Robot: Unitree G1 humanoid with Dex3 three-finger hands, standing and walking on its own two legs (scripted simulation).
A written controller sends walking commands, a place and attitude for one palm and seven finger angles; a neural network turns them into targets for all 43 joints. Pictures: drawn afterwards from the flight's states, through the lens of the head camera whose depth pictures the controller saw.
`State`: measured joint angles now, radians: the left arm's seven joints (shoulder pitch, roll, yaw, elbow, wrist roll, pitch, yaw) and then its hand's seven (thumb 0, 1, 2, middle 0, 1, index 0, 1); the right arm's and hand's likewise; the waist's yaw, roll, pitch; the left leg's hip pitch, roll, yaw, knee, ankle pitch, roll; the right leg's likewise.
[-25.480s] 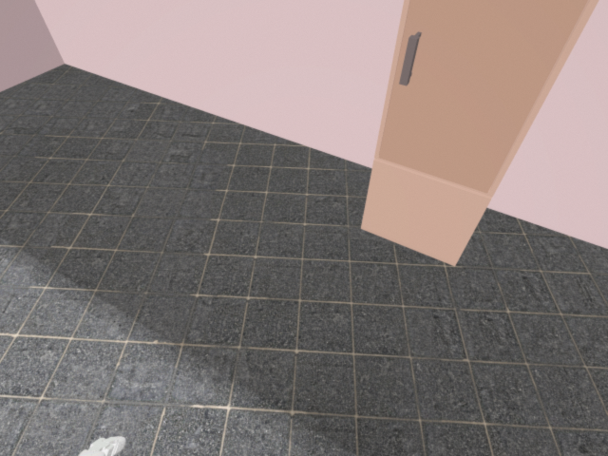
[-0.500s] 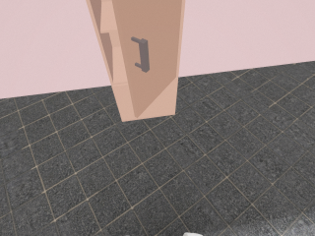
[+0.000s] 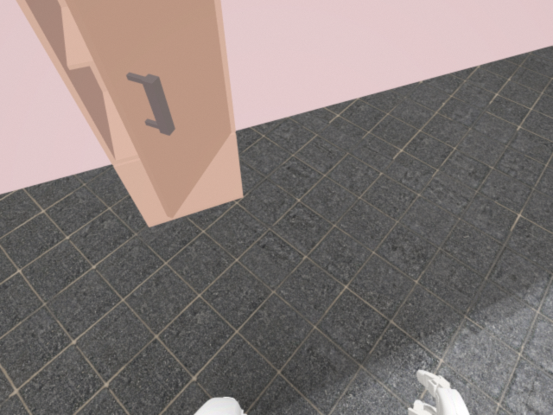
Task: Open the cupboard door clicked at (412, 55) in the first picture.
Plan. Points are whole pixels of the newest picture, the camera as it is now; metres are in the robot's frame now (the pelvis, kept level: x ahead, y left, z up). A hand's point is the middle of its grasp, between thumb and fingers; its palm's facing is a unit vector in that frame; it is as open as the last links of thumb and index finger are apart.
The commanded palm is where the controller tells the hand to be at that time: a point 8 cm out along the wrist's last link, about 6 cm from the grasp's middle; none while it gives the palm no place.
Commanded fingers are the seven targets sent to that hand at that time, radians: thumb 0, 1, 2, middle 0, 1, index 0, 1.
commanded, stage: walk to a spot facing it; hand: left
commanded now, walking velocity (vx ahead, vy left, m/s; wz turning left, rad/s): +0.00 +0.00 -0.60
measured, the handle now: (150, 104) +0.63 +0.33 +0.03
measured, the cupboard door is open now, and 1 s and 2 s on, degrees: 46 46 46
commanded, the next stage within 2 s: none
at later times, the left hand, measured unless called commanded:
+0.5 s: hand (190, 382) +0.17 +0.17 -0.16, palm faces -0.29 -0.91 -0.28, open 7.4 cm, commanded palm none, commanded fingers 0.00 0.90 0.90 -0.20 -0.30 -0.20 -0.30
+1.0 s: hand (259, 279) +0.36 +0.08 -0.16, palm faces -0.58 -0.80 -0.15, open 7.4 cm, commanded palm none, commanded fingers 0.00 0.90 0.90 -0.20 -0.30 -0.20 -0.30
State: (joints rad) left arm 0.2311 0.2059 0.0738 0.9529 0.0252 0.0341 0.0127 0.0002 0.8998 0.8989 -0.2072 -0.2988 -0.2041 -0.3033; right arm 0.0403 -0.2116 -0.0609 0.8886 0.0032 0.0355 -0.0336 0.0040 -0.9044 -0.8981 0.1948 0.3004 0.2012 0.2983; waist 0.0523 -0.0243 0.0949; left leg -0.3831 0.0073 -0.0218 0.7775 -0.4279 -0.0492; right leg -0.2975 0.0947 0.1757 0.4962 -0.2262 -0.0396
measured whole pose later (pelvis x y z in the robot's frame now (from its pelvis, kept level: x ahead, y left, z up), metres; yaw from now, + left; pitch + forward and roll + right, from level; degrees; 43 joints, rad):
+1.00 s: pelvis +0.16 -0.02 +0.01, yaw -36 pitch +2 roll -3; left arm 0.14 0.25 0.09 0.93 0.03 0.02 -0.05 0.00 0.91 0.90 -0.20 -0.30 -0.20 -0.30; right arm 0.41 -0.16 -0.01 0.98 -0.03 -0.07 -0.03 0.00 -0.90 -0.90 0.20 0.30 0.20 0.30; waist -0.01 -0.03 0.06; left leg -0.09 0.08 0.23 0.36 -0.31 0.02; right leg -0.68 -0.05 -0.04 1.21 -0.18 0.00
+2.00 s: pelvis +0.51 -0.38 +0.00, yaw -55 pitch +0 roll -1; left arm 0.26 0.16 0.06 1.05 0.03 -0.03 0.00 0.01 0.92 0.90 -0.20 -0.30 -0.20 -0.30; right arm 0.29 -0.17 -0.05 1.04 -0.02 -0.09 -0.03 -0.02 -0.95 -0.90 0.20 0.30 0.21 0.30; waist 0.03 -0.03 0.06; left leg -0.16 0.00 0.18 0.40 -0.25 0.07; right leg -0.60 -0.08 0.02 1.22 -0.21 -0.02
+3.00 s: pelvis +0.67 -0.70 +0.00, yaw -48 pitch +3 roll -2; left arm 0.13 0.23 0.07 0.93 0.02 0.03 0.01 0.00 0.91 0.90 -0.20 -0.30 -0.20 -0.30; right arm 0.19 -0.20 -0.04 0.95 -0.02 0.01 -0.01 0.00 -0.90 -0.90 0.20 0.30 0.20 0.30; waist 0.00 0.00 0.09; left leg -0.39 -0.02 0.02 0.51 -0.18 0.07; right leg -0.53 -0.08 0.02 1.12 -0.38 0.07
